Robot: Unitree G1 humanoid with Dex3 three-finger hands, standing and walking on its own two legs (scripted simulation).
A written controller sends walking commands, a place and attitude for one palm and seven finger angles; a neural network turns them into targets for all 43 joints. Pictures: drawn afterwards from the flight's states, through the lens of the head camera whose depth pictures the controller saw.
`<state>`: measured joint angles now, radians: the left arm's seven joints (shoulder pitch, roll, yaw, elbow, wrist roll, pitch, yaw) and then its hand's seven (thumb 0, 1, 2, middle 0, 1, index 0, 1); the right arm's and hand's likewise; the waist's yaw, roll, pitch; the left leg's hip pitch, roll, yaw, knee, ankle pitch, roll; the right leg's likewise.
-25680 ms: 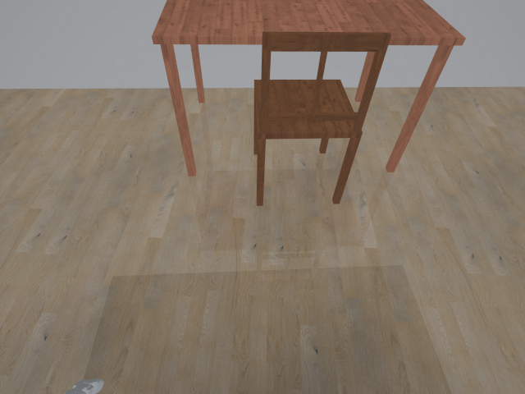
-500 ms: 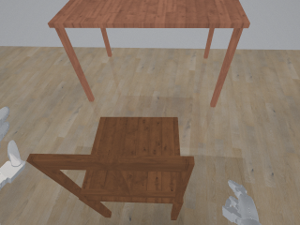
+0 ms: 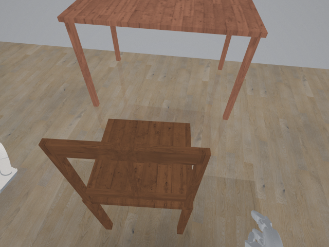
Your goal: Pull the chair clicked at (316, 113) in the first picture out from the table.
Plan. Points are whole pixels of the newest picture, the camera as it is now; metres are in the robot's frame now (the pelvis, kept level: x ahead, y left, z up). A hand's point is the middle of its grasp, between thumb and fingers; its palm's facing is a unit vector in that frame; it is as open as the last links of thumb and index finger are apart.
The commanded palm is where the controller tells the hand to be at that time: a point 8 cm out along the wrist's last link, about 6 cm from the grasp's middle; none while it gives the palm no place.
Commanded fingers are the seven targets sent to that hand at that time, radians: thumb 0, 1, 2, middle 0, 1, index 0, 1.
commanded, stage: step back with the hand held close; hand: left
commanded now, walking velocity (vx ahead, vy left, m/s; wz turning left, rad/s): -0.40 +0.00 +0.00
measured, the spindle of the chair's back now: (132, 178) +0.33 +0.12 -0.10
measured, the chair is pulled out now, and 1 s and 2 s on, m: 0.69 0.69 0.69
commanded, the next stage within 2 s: stop stepping back and stand still in 1.12 s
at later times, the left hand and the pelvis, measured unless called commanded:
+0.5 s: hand out of the picture +0.19 +0.28 +0.18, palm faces +0.49 -0.70 -0.52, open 7.5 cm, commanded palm +0.12 +0.30 +0.19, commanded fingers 0.00 0.90 0.90 -0.20 -0.30 -0.20 -0.30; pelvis -0.01 +0.00 -0.01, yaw +2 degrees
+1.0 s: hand out of the picture +0.14 +0.25 +0.18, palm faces +0.39 -0.78 -0.49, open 7.5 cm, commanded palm +0.07 +0.29 +0.19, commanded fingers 0.00 0.90 0.90 -0.20 -0.30 -0.20 -0.30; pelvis -0.07 -0.01 +0.00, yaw -1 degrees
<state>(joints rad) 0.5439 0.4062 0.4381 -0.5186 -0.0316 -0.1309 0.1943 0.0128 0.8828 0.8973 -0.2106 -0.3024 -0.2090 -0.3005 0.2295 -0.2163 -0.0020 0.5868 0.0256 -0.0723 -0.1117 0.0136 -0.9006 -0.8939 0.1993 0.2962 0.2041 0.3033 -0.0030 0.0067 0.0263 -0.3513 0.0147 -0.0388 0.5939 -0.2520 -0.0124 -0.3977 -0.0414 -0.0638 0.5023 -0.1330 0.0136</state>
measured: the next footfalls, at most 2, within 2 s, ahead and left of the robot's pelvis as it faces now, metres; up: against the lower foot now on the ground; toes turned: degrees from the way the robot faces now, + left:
right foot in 0.96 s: -0.05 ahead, -0.15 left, +0.00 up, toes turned -1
left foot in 1.22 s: -0.07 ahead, +0.10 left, +0.00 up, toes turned +0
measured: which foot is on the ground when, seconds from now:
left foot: down 0.00-1.00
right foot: down 0.00-0.72, up 0.74-0.94, down 0.96-1.00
